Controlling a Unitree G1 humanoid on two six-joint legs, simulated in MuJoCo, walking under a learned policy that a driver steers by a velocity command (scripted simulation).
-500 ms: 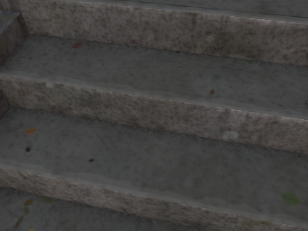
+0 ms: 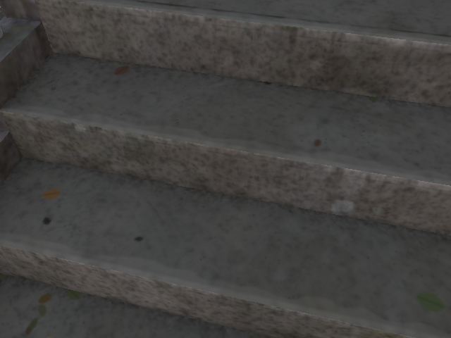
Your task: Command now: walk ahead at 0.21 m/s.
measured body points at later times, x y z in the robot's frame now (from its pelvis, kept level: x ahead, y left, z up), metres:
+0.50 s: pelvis +0.16 -0.03 +0.03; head +0.18 -0.03 +0.48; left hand +0.45 +0.08 +0.01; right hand +0.02 -0.21 -0.11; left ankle +0.02 +0.12 -0.71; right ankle +0.27 -0.13 -0.55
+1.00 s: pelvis +0.41 -0.06 +0.20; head +0.46 -0.08 +0.64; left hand +0.26 +0.13 +0.07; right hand +0.71 -0.17 +0.15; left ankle +0.58 +0.03 -0.33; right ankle +0.27 -0.14 -0.55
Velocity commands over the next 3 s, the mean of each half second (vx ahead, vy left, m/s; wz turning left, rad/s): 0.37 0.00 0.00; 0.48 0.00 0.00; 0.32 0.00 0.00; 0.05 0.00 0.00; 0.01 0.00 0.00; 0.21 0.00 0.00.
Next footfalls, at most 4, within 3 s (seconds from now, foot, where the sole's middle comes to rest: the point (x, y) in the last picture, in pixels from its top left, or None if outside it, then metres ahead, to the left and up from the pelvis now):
0.52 right None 0.31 -0.14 -0.59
1.04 left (233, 240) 0.63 0.02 -0.42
1.54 right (321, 129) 0.84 -0.20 -0.24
1.96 left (231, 115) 0.90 0.03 -0.24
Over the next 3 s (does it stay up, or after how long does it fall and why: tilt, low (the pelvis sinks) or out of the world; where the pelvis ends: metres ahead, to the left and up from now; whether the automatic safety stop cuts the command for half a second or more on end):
stays up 0.89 -0.05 0.53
